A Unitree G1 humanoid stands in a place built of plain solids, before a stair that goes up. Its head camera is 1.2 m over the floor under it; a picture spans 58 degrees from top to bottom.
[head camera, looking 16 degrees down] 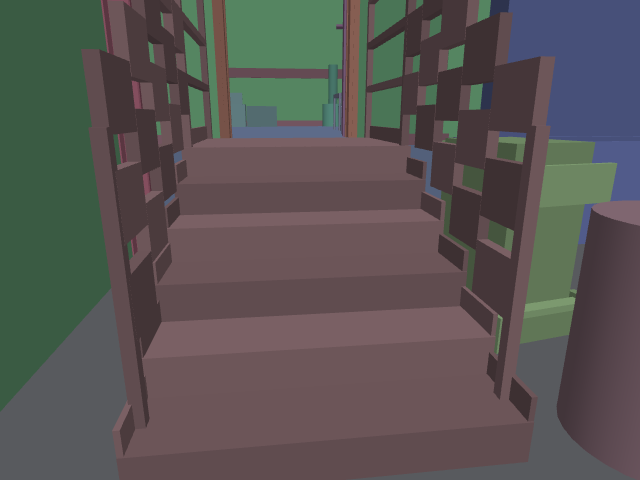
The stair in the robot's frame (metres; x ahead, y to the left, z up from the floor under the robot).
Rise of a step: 0.17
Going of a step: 0.30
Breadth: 1.40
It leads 7 degrees to the left of straight ahead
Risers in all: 6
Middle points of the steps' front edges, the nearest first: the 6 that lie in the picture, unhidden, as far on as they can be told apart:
1.20 -0.06 0.17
1.49 -0.02 0.34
1.79 0.02 0.51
2.09 0.05 0.68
2.39 0.09 0.85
2.68 0.12 1.02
